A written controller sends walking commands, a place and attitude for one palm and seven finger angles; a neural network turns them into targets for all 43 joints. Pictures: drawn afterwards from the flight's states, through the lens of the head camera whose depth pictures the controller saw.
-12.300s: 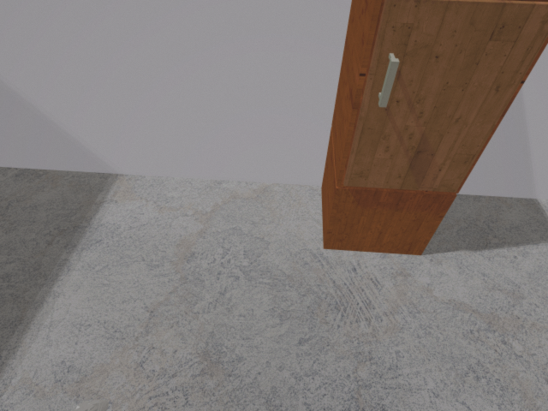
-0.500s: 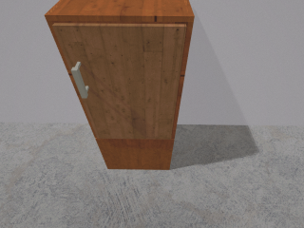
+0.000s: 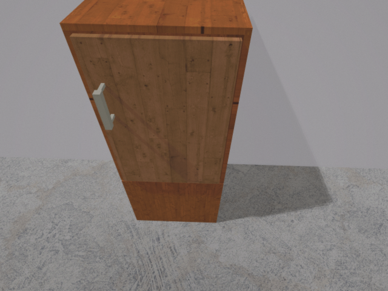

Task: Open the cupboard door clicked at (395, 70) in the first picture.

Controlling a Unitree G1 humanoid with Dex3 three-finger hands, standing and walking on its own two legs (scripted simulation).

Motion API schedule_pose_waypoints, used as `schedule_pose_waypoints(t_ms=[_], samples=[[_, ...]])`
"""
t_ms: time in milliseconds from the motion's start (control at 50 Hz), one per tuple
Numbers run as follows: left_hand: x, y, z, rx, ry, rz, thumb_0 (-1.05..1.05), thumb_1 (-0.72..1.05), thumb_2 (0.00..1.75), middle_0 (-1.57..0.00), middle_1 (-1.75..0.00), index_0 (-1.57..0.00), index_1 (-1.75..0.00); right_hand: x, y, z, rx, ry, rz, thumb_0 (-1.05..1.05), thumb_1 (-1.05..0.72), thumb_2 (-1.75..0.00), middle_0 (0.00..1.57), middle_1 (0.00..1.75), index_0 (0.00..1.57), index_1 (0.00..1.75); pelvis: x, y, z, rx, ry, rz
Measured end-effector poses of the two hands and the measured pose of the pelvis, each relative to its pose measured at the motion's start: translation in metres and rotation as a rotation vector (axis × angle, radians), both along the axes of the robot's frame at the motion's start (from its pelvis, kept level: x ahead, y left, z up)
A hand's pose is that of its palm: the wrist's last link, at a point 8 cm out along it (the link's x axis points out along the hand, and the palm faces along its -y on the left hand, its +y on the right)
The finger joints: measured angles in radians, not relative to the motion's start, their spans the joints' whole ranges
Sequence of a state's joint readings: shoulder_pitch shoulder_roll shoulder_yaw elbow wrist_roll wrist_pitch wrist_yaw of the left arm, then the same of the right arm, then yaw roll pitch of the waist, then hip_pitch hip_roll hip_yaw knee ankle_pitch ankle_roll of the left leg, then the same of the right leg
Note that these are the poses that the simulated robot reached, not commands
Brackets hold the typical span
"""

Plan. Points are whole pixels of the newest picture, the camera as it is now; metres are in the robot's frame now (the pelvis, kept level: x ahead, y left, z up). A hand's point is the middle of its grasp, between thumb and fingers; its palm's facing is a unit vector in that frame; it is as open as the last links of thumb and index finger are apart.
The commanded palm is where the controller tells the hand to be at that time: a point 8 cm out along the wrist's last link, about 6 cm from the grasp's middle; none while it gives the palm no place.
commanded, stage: shuffle to correct the standing spot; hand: left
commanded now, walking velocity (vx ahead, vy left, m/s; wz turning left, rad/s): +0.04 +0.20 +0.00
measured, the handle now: (105, 106) +0.55 +0.29 +0.06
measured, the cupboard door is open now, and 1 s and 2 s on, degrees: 0 0 0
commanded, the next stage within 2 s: come to a stop and stand still in 0.22 s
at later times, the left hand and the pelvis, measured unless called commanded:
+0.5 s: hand out of the picture +0.04 +0.23 -0.18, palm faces +0.07 -0.97 -0.23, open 7.4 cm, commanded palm none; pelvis +0.00 +0.04 -0.01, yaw +1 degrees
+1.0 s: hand out of the picture +0.00 +0.19 -0.17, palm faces +0.02 -0.98 -0.21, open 7.3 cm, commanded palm none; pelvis +0.00 +0.02 +0.00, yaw +0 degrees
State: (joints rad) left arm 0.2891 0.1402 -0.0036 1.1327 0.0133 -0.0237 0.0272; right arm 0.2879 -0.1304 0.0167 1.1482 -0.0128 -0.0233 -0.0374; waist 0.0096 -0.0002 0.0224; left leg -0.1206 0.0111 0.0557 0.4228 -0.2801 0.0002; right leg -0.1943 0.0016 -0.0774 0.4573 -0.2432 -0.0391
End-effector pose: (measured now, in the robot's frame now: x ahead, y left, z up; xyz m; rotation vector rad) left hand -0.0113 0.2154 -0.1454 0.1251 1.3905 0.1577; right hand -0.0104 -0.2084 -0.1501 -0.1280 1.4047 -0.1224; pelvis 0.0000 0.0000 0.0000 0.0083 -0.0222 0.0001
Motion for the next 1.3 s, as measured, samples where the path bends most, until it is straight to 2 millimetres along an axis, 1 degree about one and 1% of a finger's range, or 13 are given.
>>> schedule_pose_waypoints(t_ms=[100, 180, 320, 420, 480, 540, 640, 740, 880, 1000, 1100, 1200, 1300], samples=[[0.002, 0.004, 0.0, 0.006, -0.011, 0.014, 0.01, 0.92, 0.9, -0.2, -0.3, -0.2, -0.3, 0.002, -0.002, -0.002, -0.003, 0.008, 0.007, 0.01, -0.91, -0.9, 0.2, 0.3, 0.2, 0.3, 0.001, 0.002, -0.002, -0.001, 0.003, 0.004], [0.003, 0.012, -0.002, 0.011, -0.021, 0.036, 0.0, 0.91, 0.9, -0.2, -0.3, -0.21, -0.3, 0.004, -0.001, -0.003, -0.013, 0.019, 0.014, 0.01, -0.91, -0.9, 0.2, 0.3, 0.2, 0.3, 0.001, 0.008, -0.004, -0.007, 0.009, 0.013], [0.008, 0.041, -0.009, 0.021, -0.02, 0.053, 0.0, 0.91, 0.9, -0.21, -0.3, -0.21, -0.3, 0.01, 0.012, 0.002, -0.042, -0.003, 0.016, 0.01, -0.91, -0.9, 0.2, 0.3, 0.2, 0.3, 0.001, 0.028, -0.008, 0.007, 0.016, 0.01], [0.024, 0.058, -0.006, 0.048, -0.033, 0.03, 0.0, 0.91, 0.9, -0.2, -0.3, -0.2, -0.3, 0.01, 0.025, -0.001, -0.035, -0.019, 0.017, 0.01, -0.91, -0.9, 0.2, 0.3, 0.2, 0.3, 0.002, 0.037, -0.009, 0.014, 0.017, 0.006], [0.038, 0.059, -0.002, 0.054, -0.064, 0.017, 0.0, 0.91, 0.9, -0.2, -0.3, -0.2, -0.3, 0.01, 0.033, -0.004, -0.016, -0.019, 0.018, 0.01, -0.91, -0.9, 0.2, 0.3, 0.2, 0.3, 0.003, 0.038, -0.008, 0.02, 0.016, 0.011], [0.05, 0.053, 0.001, 0.051, -0.098, 0.007, 0.0, 0.91, 0.9, -0.2, -0.3, -0.2, -0.3, 0.01, 0.037, -0.008, 0.003, -0.012, 0.014, 0.01, -0.91, -0.9, 0.2, 0.3, 0.2, 0.3, 0.006, 0.036, -0.008, 0.019, 0.006, 0.013], [0.057, 0.044, 0.006, 0.05, -0.112, -0.013, 0.0, 0.93, 0.9, -0.2, -0.3, -0.2, -0.3, 0.009, 0.034, -0.008, 0.011, -0.006, -0.012, 0.02, -0.92, -0.9, 0.2, 0.3, 0.2, 0.3, 0.01, 0.032, -0.004, 0.007, -0.002, 0.005], [0.052, 0.037, 0.006, 0.052, -0.097, -0.024, 0.0, 0.94, 0.9, -0.2, -0.3, -0.2, -0.3, 0.008, 0.026, -0.005, 0.01, -0.003, -0.017, 0.02, -0.92, -0.9, 0.2, 0.3, 0.2, 0.3, 0.009, 0.025, -0.002, 0.002, 0.001, 0.003], [0.027, 0.032, 0.001, 0.043, -0.066, -0.031, 0.0, 0.93, 0.9, -0.2, -0.3, -0.21, -0.3, 0.012, 0.011, -0.004, -0.014, -0.055, -0.001, 0.01, -0.92, -0.9, 0.2, 0.3, 0.2, 0.3, 0.002, 0.022, -0.006, -0.01, 0.005, 0.009], [0.008, 0.026, 0.004, 0.032, -0.034, -0.023, 0.0, 0.92, 0.9, -0.2, -0.3, -0.2, -0.3, 0.014, 0.013, -0.006, 0.003, -0.067, 0.016, 0.01, -0.91, -0.9, 0.2, 0.3, 0.2, 0.3, -0.002, 0.021, -0.004, -0.003, -0.006, 0.005], [-0.003, 0.019, 0.005, 0.019, -0.005, -0.012, 0.0, 0.91, 0.9, -0.2, -0.3, -0.2, -0.3, 0.008, 0.013, -0.006, 0.014, -0.044, 0.024, 0.01, -0.92, -0.9, 0.2, 0.3, 0.2, 0.3, -0.003, 0.019, -0.003, 0.001, -0.001, 0.004], [-0.008, 0.012, 0.004, 0.008, 0.016, -0.004, 0.0, 0.91, 0.9, -0.2, -0.3, -0.2, -0.3, 0.001, 0.014, -0.006, 0.022, -0.011, 0.022, 0.01, -0.91, -0.9, 0.2, 0.3, 0.2, 0.3, -0.001, 0.015, -0.002, 0.004, 0.003, 0.005], [-0.007, 0.007, 0.003, 0.002, 0.026, 0.0, 0.0, 0.91, 0.9, -0.2, -0.3, -0.2, -0.3, -0.003, 0.014, -0.005, 0.025, 0.018, 0.015, 0.01, -0.91, -0.9, 0.2, 0.3, 0.2, 0.3, 0.001, 0.011, -0.001, 0.005, 0.006, 0.006]])
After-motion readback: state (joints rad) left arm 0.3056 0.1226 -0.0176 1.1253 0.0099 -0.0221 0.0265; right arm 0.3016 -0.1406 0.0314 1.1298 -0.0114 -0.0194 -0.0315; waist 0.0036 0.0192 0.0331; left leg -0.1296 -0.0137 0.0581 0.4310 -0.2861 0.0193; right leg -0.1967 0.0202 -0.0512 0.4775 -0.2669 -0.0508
